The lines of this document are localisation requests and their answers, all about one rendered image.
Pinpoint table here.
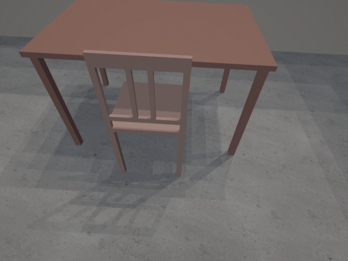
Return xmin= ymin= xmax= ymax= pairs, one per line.
xmin=19 ymin=0 xmax=278 ymax=155

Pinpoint chair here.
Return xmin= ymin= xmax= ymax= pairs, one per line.
xmin=83 ymin=50 xmax=192 ymax=177

